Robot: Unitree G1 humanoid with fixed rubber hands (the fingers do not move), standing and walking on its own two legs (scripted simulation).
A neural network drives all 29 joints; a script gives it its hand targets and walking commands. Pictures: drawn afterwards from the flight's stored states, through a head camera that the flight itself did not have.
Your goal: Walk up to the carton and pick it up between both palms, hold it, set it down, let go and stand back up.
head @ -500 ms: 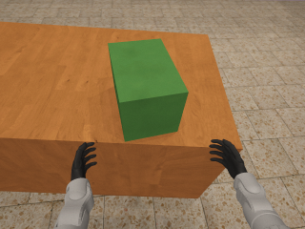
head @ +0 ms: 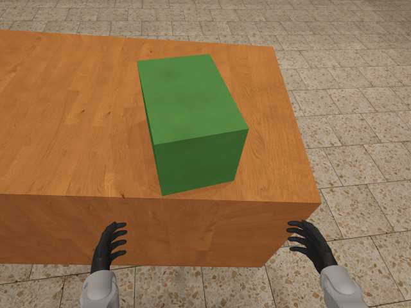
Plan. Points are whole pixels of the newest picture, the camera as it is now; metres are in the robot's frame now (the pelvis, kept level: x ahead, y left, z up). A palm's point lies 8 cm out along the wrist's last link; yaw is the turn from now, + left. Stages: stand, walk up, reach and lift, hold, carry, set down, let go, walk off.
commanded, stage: set down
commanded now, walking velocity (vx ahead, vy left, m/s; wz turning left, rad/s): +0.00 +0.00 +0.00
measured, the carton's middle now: (186, 122) +0.56 +0.09 -0.01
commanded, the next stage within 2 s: let go in 1.20 s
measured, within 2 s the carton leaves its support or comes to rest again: neither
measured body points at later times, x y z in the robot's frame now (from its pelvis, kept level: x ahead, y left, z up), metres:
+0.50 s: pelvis +0.02 +0.00 +0.00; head +0.01 +0.01 +0.45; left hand +0.21 +0.22 -0.07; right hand +0.21 -0.21 -0.07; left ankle +0.04 +0.14 -0.74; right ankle -0.03 -0.10 -0.74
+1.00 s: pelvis +0.02 +0.01 +0.00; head +0.02 +0.02 +0.45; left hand +0.19 +0.24 -0.08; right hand +0.20 -0.22 -0.07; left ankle +0.04 +0.14 -0.74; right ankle -0.03 -0.10 -0.74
